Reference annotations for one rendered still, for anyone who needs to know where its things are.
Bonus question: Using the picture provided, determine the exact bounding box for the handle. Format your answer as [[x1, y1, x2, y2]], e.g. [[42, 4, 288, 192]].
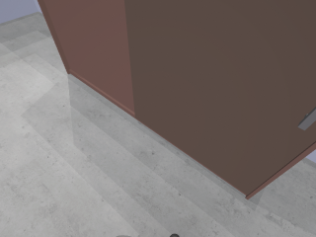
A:
[[298, 107, 316, 130]]

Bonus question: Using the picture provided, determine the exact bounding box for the wardrobe door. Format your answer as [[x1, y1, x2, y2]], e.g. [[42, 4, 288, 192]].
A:
[[124, 0, 316, 195], [43, 0, 134, 112]]

